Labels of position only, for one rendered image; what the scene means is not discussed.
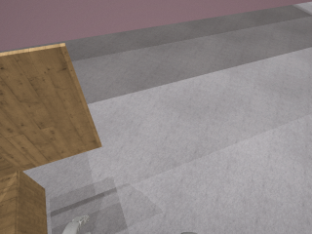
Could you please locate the cupboard door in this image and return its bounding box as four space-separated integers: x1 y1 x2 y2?
0 43 102 172

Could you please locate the robot left hand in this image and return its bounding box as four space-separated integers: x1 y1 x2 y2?
62 214 91 234

